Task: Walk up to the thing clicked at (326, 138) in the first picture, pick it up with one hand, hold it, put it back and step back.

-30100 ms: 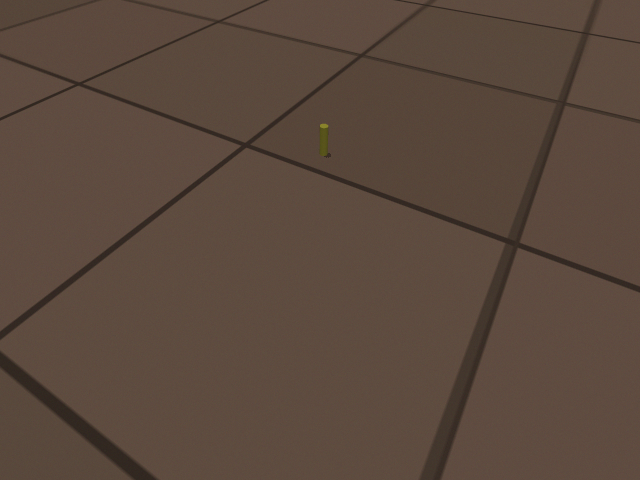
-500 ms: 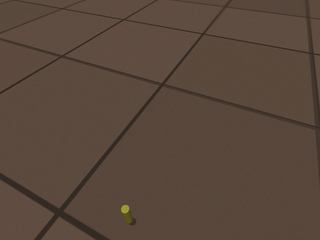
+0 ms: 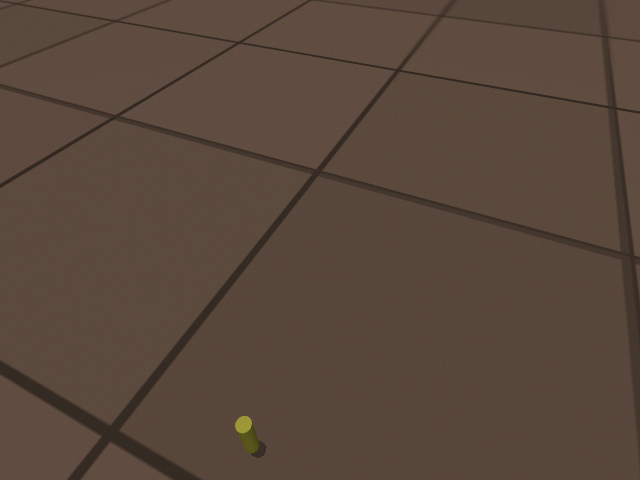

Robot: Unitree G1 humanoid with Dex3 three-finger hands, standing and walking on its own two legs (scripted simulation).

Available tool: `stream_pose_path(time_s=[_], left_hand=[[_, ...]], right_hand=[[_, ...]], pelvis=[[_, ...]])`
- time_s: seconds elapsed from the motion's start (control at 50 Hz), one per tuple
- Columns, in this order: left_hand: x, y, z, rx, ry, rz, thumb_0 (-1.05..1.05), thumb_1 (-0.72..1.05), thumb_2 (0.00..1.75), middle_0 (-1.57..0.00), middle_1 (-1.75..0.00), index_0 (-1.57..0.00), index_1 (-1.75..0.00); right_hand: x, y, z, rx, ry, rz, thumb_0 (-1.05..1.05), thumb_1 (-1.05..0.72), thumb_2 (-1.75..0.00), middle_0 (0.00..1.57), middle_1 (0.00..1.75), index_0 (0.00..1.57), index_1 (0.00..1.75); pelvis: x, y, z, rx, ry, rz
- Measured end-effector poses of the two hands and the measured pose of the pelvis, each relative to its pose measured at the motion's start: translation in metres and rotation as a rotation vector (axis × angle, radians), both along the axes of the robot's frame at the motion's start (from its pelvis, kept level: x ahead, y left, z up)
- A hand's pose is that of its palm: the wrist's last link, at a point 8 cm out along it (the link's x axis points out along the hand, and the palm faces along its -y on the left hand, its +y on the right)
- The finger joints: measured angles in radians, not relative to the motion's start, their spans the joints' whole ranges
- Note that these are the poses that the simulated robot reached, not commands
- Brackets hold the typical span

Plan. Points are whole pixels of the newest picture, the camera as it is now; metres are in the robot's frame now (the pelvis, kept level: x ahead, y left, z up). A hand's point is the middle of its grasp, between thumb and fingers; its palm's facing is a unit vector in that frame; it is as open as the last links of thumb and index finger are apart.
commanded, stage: stand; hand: left
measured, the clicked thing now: (247, 435) +0.43 +0.22 -0.70
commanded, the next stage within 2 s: step back in 0.56 s
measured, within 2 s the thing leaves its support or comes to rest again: neither
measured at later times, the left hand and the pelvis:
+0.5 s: hand out of the picture +0.07 +0.25 -0.16, palm faces -0.01 -0.94 -0.35, open 7.3 cm; pelvis +0.01 +0.00 +0.00, yaw +0 degrees
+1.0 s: hand out of the picture +0.11 +0.31 -0.18, palm faces -0.02 -0.93 -0.37, open 7.3 cm; pelvis -0.05 +0.05 -0.02, yaw +0 degrees
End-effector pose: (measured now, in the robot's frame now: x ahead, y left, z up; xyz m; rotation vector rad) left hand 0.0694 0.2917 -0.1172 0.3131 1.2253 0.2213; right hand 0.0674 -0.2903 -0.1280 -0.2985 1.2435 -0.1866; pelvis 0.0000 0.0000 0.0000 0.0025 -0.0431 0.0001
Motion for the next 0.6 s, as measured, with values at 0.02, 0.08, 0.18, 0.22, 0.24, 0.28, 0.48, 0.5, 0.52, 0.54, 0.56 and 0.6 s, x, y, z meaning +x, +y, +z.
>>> stream_pose_path(time_s=[0.02,0.08,0.18,0.22,0.24,0.28,0.48,0.5,0.52,0.54,0.56,0.6], left_hand=[[-0.0005,0.0001,0.0001,0.001,0.002,0.000,0.00,0.91,0.90,-0.21,-0.30,-0.21,-0.30],[-0.0026,0.0004,-0.0001,0.002,0.010,0.001,0.00,0.91,0.90,-0.21,-0.30,-0.21,-0.30],[-0.0054,0.0004,-0.0009,0.002,0.021,0.003,0.00,0.91,0.90,-0.21,-0.30,-0.21,-0.30],[-0.0060,0.0001,-0.0011,0.002,0.024,0.003,0.00,0.91,0.90,-0.21,-0.30,-0.21,-0.30],[-0.0061,-0.0001,-0.0012,0.002,0.025,0.003,0.00,0.91,0.90,-0.21,-0.30,-0.21,-0.30],[-0.0063,-0.0005,-0.0013,0.000,0.027,0.003,0.00,0.91,0.90,-0.21,-0.30,-0.21,-0.30],[-0.0034,-0.0023,-0.0018,-0.003,0.027,0.002,0.00,0.91,0.90,-0.21,-0.30,-0.21,-0.30],[-0.0029,-0.0025,-0.0018,-0.003,0.026,0.001,0.00,0.91,0.90,-0.21,-0.30,-0.21,-0.30],[-0.0024,-0.0027,-0.0019,-0.003,0.026,0.000,0.00,0.91,0.90,-0.21,-0.30,-0.21,-0.30],[-0.0020,-0.0030,-0.0019,-0.004,0.026,-0.001,0.00,0.91,0.90,-0.21,-0.30,-0.21,-0.30],[-0.0016,-0.0033,-0.0020,-0.004,0.026,-0.002,0.00,0.91,0.90,-0.21,-0.30,-0.21,-0.30],[-0.0005,-0.0018,-0.0029,-0.006,0.022,0.010,0.00,0.91,0.90,-0.21,-0.30,-0.21,-0.30]], right_hand=[[-0.0005,-0.0003,-0.0001,0.000,0.002,-0.001,0.01,-0.91,-0.90,0.20,0.30,0.20,0.30],[-0.0021,-0.0010,-0.0005,0.002,0.008,-0.003,0.01,-0.91,-0.90,0.20,0.30,0.20,0.30],[-0.0044,-0.0018,-0.0008,0.002,0.018,-0.003,0.01,-0.91,-0.90,0.20,0.30,0.20,0.30],[-0.0048,-0.0022,-0.0010,0.003,0.021,-0.004,0.01,-0.91,-0.90,0.20,0.30,0.20,0.30],[-0.0049,-0.0023,-0.0011,0.003,0.022,-0.004,0.01,-0.91,-0.90,0.20,0.30,0.20,0.30],[-0.0048,-0.0026,-0.0012,0.003,0.023,-0.004,0.01,-0.91,-0.90,0.20,0.30,0.20,0.30],[-0.0014,-0.0041,-0.0007,0.003,0.020,0.000,0.01,-0.91,-0.90,0.20,0.30,0.20,0.30],[-0.0009,-0.0043,-0.0007,0.003,0.020,0.000,0.01,-0.91,-0.90,0.20,0.30,0.20,0.30],[-0.0005,-0.0046,-0.0007,0.003,0.021,0.000,0.01,-0.91,-0.90,0.20,0.30,0.20,0.30],[-0.0001,-0.0048,-0.0006,0.003,0.021,0.000,0.01,-0.91,-0.90,0.20,0.30,0.20,0.30],[0.0003,-0.0051,-0.0006,0.003,0.022,0.000,0.01,-0.91,-0.90,0.20,0.30,0.20,0.30],[0.0016,-0.0070,-0.0014,0.003,0.022,-0.005,0.01,-0.91,-0.90,0.20,0.30,0.20,0.30]], pelvis=[[0.0001,-0.0002,0.0000,0.000,0.000,0.000],[0.0005,-0.0008,0.0001,0.000,0.001,-0.001],[0.0014,-0.0017,0.0001,0.000,0.003,-0.002],[0.0017,-0.0020,0.0001,0.000,0.004,-0.002],[0.0018,-0.0021,0.0001,0.000,0.004,-0.002],[0.0022,-0.0023,0.0001,0.000,0.005,-0.002],[0.0048,-0.0039,-0.0001,0.002,0.008,-0.003],[0.0050,-0.0041,-0.0001,0.002,0.008,-0.003],[0.0054,-0.0043,-0.0001,0.001,0.009,-0.002],[0.0058,-0.0045,-0.0001,0.001,0.010,-0.002],[0.0062,-0.0046,-0.0001,0.001,0.011,-0.002],[0.0040,-0.0046,-0.0017,-0.003,0.019,0.001]])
